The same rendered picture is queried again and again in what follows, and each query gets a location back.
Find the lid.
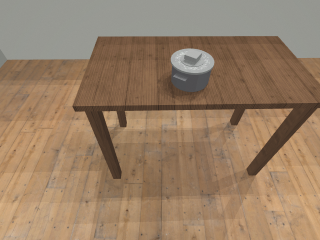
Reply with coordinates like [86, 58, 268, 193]
[170, 48, 215, 75]

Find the knob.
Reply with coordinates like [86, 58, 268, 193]
[184, 49, 202, 63]

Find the table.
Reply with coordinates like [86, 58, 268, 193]
[72, 36, 320, 179]

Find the pot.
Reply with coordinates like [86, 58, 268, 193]
[171, 66, 212, 92]

